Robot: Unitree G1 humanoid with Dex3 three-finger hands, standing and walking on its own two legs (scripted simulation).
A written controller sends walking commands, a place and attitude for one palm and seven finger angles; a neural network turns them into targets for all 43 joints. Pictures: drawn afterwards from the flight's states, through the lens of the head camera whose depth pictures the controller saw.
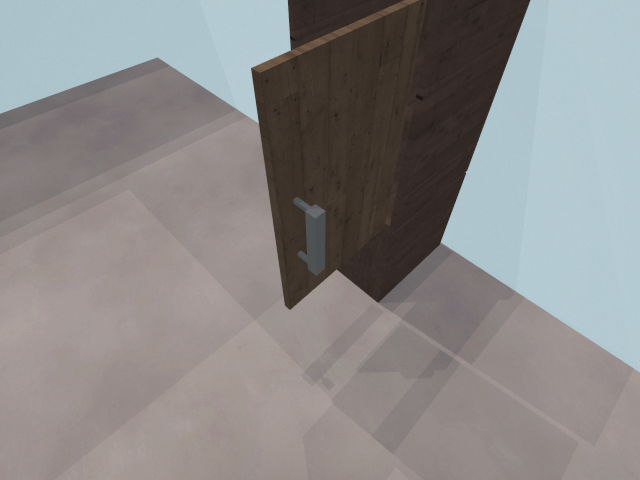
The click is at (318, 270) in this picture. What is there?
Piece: cupboard door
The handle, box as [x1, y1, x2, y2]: [293, 197, 325, 275]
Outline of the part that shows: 296,197 293,199 293,202 305,211 307,254 306,255 301,251 297,253 298,256 308,264 308,269 316,275 324,268 325,211 315,204 311,207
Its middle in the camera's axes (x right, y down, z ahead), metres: -0.03 +0.00 +0.74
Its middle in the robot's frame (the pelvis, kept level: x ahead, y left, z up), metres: +0.55 +0.06 -0.09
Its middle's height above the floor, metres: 0.69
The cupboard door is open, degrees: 92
